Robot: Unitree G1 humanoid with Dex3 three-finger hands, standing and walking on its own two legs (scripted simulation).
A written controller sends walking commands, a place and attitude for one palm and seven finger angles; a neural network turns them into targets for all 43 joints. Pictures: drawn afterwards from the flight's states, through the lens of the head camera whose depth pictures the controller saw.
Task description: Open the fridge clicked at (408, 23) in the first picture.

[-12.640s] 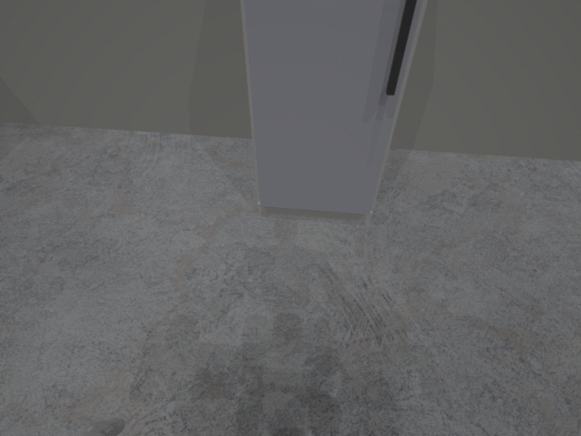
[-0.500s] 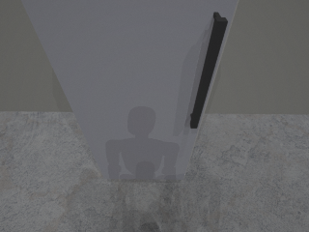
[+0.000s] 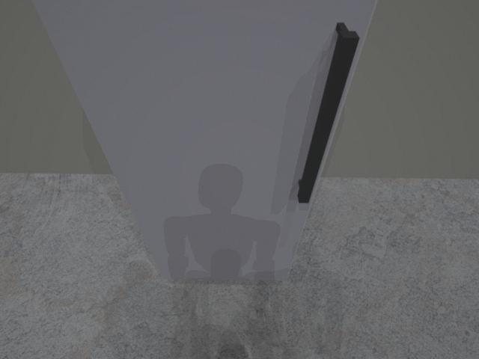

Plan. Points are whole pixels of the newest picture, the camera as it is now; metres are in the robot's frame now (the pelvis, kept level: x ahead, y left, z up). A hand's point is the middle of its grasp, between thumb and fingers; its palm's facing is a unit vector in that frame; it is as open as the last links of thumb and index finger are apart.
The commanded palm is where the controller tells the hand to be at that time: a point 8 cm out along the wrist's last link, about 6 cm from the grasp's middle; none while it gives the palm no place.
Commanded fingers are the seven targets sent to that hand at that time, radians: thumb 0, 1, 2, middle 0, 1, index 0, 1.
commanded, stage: raise the hand to about handle height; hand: right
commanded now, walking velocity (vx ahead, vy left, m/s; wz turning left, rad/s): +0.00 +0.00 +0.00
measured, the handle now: (318, 130) +0.50 -0.12 +0.12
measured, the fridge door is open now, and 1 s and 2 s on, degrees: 0 0 0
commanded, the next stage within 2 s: none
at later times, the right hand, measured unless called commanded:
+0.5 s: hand out of the picture +0.15 -0.18 -0.04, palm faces +0.04 +1.00 +0.00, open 8.7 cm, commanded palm +0.13 -0.24 -0.01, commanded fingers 0.00 -0.34 -0.66 0.24 0.66 0.24 0.66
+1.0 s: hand (409, 305) +0.21 -0.23 +0.04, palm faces +0.03 +1.00 -0.07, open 11.8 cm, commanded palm +0.18 -0.28 +0.06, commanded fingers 0.00 0.24 -0.41 0.28 1.03 0.28 1.03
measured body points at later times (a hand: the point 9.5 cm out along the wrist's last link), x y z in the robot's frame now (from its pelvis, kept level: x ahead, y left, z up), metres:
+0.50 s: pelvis -0.01 +0.01 -0.07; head +0.01 -0.01 +0.38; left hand +0.24 +0.26 -0.07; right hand +0.14 -0.23 -0.03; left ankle +0.03 +0.12 -0.74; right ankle +0.02 -0.10 -0.74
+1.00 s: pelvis +0.01 +0.00 -0.04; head +0.03 +0.00 +0.41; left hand +0.17 +0.24 -0.11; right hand +0.20 -0.28 +0.05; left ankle +0.03 +0.12 -0.74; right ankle +0.02 -0.10 -0.74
